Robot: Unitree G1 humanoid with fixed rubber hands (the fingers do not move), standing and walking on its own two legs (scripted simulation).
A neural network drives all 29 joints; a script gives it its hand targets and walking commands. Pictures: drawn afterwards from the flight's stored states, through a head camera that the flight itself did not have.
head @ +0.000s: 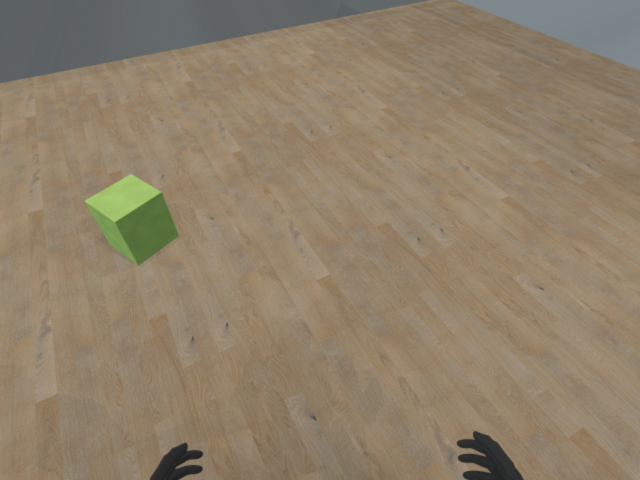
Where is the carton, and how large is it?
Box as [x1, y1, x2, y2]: [84, 174, 178, 265]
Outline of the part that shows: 130,174 84,201 109,243 138,265 178,235 161,192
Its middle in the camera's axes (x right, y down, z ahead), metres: -0.77 -0.08 +1.60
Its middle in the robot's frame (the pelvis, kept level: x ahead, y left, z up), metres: +1.24 +0.75 -0.63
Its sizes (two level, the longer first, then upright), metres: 0.210 0.200 0.250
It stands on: the floor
